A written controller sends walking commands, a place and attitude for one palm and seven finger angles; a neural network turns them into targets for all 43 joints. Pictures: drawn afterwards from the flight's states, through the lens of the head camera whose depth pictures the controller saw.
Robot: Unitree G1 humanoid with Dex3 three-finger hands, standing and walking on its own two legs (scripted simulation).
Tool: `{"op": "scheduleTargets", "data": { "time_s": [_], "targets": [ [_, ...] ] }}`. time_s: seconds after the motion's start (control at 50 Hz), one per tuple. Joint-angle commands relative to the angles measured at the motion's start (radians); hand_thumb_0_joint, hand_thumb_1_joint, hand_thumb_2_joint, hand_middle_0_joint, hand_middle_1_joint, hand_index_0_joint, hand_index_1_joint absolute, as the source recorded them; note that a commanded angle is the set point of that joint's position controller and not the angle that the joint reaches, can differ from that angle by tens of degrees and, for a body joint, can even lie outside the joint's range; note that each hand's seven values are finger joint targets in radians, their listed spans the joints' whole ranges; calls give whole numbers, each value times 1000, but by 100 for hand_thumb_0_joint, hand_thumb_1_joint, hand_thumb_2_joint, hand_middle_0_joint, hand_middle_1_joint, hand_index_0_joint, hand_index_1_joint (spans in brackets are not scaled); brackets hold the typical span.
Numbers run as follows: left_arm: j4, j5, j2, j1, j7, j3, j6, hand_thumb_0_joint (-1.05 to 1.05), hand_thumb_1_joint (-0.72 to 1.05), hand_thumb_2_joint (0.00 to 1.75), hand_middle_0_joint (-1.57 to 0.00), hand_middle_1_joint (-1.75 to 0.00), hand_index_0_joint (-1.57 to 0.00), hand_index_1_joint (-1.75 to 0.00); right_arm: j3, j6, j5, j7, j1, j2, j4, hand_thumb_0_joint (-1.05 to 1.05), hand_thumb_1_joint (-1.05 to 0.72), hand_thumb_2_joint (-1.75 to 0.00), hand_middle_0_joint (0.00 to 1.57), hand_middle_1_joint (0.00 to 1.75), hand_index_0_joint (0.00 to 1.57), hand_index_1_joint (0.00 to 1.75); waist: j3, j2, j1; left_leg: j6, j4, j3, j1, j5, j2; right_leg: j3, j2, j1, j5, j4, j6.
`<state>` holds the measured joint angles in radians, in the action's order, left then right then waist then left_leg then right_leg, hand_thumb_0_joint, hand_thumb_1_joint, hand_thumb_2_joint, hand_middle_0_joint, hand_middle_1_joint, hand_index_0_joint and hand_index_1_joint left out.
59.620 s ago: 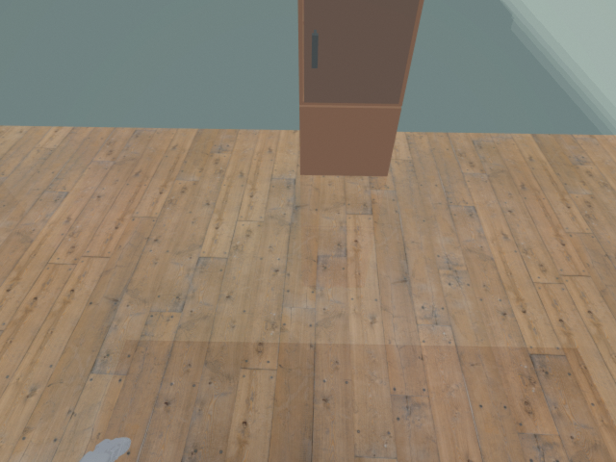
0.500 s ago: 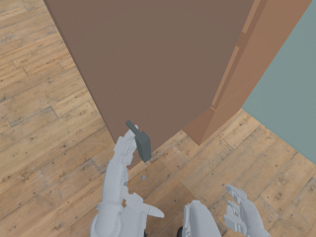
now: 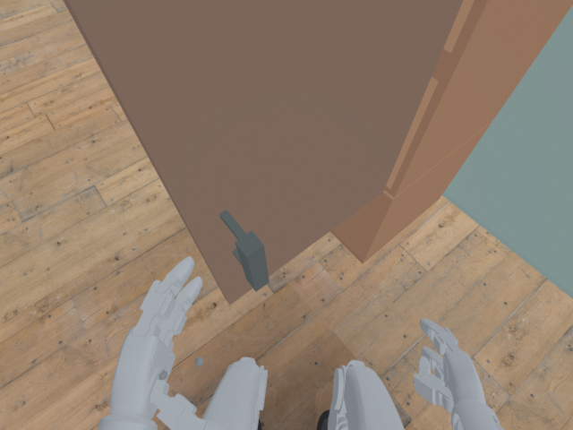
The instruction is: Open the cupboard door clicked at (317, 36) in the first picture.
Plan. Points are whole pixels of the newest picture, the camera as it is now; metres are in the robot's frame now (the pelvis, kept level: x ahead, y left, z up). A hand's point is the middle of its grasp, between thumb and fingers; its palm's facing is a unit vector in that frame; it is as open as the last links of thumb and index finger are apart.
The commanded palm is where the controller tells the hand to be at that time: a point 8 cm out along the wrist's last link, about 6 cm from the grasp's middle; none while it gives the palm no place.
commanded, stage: slide the hand sideways off the handle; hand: left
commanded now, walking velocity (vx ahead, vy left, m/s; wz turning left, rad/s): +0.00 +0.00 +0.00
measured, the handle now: (244, 251) +0.33 +0.09 +0.05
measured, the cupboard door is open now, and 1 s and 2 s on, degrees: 89 89 89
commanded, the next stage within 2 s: draw the hand back to the body in 0.10 s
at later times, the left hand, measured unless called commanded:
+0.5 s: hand (133, 365) +0.19 +0.16 +0.12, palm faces +0.00 -1.00 -0.05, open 16.4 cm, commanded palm +0.16 +0.22 +0.12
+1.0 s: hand out of the picture +0.20 +0.23 +0.20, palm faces +0.22 -0.89 -0.40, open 13.9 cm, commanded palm +0.17 +0.28 +0.24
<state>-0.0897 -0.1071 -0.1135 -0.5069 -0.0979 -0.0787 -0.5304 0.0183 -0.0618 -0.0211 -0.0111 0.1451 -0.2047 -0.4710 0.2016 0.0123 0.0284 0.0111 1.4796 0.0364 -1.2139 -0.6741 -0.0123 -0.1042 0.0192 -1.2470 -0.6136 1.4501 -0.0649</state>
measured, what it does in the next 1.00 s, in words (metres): rises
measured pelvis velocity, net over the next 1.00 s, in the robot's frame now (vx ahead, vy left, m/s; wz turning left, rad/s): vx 0.03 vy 0.03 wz -0.01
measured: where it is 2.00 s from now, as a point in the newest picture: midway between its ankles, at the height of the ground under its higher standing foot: outside the picture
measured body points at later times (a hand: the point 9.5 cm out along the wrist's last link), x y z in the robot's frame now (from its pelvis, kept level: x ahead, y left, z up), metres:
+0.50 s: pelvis -0.01 +0.01 +0.04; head +0.05 +0.01 +0.49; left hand +0.18 +0.21 +0.12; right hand +0.18 -0.21 -0.04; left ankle +0.01 +0.12 -0.58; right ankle +0.04 -0.09 -0.58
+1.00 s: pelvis +0.03 +0.03 +0.12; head +0.03 +0.01 +0.57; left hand +0.18 +0.28 +0.22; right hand +0.21 -0.20 +0.05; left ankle +0.01 +0.12 -0.58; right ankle +0.04 -0.09 -0.58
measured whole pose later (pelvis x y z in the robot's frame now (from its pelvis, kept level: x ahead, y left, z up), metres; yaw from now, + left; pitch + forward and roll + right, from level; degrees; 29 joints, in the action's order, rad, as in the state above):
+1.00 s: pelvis +0.03 +0.03 +0.12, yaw -1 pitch +5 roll -1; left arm -0.40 -0.03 -0.31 -0.69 0.14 0.09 0.00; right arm -0.04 -0.04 0.02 -0.15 0.29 -0.22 -0.45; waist 0.12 0.07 0.03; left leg -0.03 0.83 0.01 -0.45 -0.46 -0.02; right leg -0.06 0.00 -0.48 -0.40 0.79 -0.01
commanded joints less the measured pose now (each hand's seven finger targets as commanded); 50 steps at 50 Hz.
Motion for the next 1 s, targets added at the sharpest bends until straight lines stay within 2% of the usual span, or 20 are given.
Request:
{"op": "scheduleTargets", "data": {
  "time_s": [0.0,0.1,0.14,0.18,0.26,0.32,0.36,0.38,0.46,0.56,0.64,0.68,0.7,0.72,0.76,0.78,0.8,0.86,0.92,0.98],
  "targets": [
    [-213,-43,-62,-40,-45,43,-62,0,-50,30,-15,-30,-15,-30,40,-64,11,-15,-24,-99,156,0,-90,-90,20,30,20,30,279,-61,-31,-24,-150,6,48,254,-32,150,-9,355,269,-244,41],
    [-246,-66,-55,-3,-67,27,-64,0,-50,30,-15,-30,-15,-30,39,-85,11,-22,-25,-109,159,0,-90,-90,20,30,20,30,273,-30,-41,-28,-138,12,42,216,-30,146,-14,303,176,-242,37],
    [-238,-67,-60,-18,-65,35,-56,0,-50,30,-15,-30,-15,-30,41,-88,11,-23,-24,-112,164,0,-90,-90,20,30,20,30,261,-48,-38,-27,-144,13,37,196,-28,142,-16,294,133,-249,35],
    [-233,-60,-66,-37,-59,42,-37,0,-50,30,-15,-30,-15,-30,42,-88,12,-25,-28,-113,172,0,-90,-90,20,30,20,30,271,-44,-26,-27,-148,11,35,193,-28,142,-15,293,114,-247,34],
    [-427,-62,-183,-59,-26,137,18,0,-50,30,-15,-30,-15,-30,41,-62,24,-37,-8,-108,210,0,-90,-90,20,30,20,30,351,26,22,-28,-243,11,149,233,-29,130,-24,393,138,-292,27],
    [-468,-75,-156,-108,-13,132,79,0,-50,30,-15,-30,-15,-30,37,-47,40,-43,6,-98,224,0,-90,-90,20,30,20,30,304,13,9,-28,-306,10,212,231,-30,106,-30,431,149,-347,36],
    [-441,-82,-128,-119,-12,114,122,0,-50,30,-15,-30,-15,-30,33,-40,47,-50,10,-101,229,0,-90,-90,20,30,20,30,240,-29,-16,-31,-344,19,227,207,-26,91,-35,440,121,-394,40],
    [-434,-81,-111,-114,-17,94,135,0,-50,30,-15,-30,-15,-30,30,-43,49,-52,11,-104,230,0,-90,-90,20,30,20,30,206,-16,-28,-31,-354,17,231,192,-26,88,-33,431,105,-411,46],
    [-345,-93,-125,-89,-38,115,174,0,-50,30,-15,-30,-15,-30,20,-47,54,-71,23,-117,219,0,-90,-90,20,30,20,30,70,-86,-60,-30,-400,26,231,121,-20,91,-31,433,-6,-497,50],
    [-441,-104,-211,-88,-47,190,143,0,-50,30,-15,-30,-15,-30,14,-66,51,-80,43,-119,230,0,-90,-90,20,30,20,30,104,15,-27,-25,-481,24,355,180,-20,65,-35,511,80,-513,39],
    [-503,-141,-216,-155,-54,225,128,0,-40,34,-15,-30,-15,-30,11,-75,59,-78,57,-104,230,0,-90,-90,20,30,20,30,123,82,-8,-16,-543,16,470,293,-18,42,-44,593,217,-538,37],
    [-494,-153,-216,-181,-60,240,142,0,-32,37,-16,-30,-16,-30,12,-74,65,-76,51,-104,225,0,-90,-90,20,30,20,30,98,77,-12,-16,-560,14,491,332,-15,36,-48,626,263,-556,40],
    [-482,7,-383,-254,64,282,266,0,-29,39,-16,-30,-16,-30,15,-39,56,-109,70,-114,234,0,-90,-90,20,30,20,30,146,98,28,-21,-638,-11,557,360,5,93,-11,703,278,-617,29],
    [-532,22,-290,-263,119,232,327,0,-26,40,-16,-30,-16,-30,2,-30,55,-121,69,-92,254,0,-90,-90,20,30,20,30,85,105,1,-22,-662,-11,580,389,3,73,-9,705,303,-642,35],
    [-511,46,-243,-253,166,200,393,0,-18,43,-16,-30,-16,-30,2,-19,50,-127,74,-94,231,0,-90,-90,20,30,20,30,27,94,-13,-23,-677,-9,603,444,10,65,-8,727,348,-672,40],
    [-488,59,-248,-256,186,200,418,0,-15,45,-16,-30,-16,-30,-1,-11,50,-129,79,-95,219,0,-90,-90,20,30,20,30,-15,58,-21,-24,-688,-7,620,464,18,54,-11,728,355,-685,46],
    [-518,64,-262,-230,202,205,431,0,-12,47,-16,-30,-16,-30,-4,-8,48,-129,77,-104,221,0,-90,-90,20,30,20,30,-15,62,-20,-25,-702,-7,647,478,20,52,-11,745,363,-702,47],
    [-514,74,-302,-173,241,242,455,0,-1,51,-17,-30,-17,-30,-16,-20,40,-137,64,-111,206,0,-90,-90,20,30,20,30,-43,-11,-19,-32,-753,-5,698,484,22,45,-12,814,384,-757,48],
    [-524,80,-330,-139,263,279,462,0,9,55,-17,-30,-17,-30,-22,-40,39,-143,57,-116,189,0,-90,-90,20,30,20,30,-32,-18,-10,-33,-802,-10,770,492,23,49,-6,869,396,-797,52],
    [-546,83,-352,-104,277,312,458,0,20,60,-18,-30,-18,-30,-31,-67,38,-141,38,-116,159,0,-90,-90,20,30,20,30,-45,19,-2,-33,-844,-15,819,513,19,55,-3,924,419,-834,50]
  ]
}}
